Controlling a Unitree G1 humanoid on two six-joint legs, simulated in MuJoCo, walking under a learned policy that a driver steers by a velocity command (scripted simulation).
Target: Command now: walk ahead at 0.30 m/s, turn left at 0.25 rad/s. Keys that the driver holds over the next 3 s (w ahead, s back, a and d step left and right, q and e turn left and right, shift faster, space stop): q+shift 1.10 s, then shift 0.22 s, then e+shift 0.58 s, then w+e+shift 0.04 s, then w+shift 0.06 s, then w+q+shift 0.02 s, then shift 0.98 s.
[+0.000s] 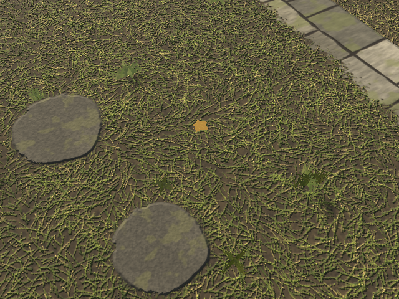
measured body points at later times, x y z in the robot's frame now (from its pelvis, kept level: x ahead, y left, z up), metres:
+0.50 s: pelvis +0.17 +0.05 +0.00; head +0.20 +0.09 +0.45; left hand +0.23 +0.36 -0.12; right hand +0.35 -0.22 -0.09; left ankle +0.25 +0.09 -0.74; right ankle +0.31 -0.12 -0.67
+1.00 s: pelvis +0.26 -0.01 +0.01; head +0.30 +0.00 +0.46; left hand +0.16 +0.31 -0.06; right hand +0.56 -0.14 -0.12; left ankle +0.15 +0.07 -0.64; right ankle +0.34 -0.06 -0.74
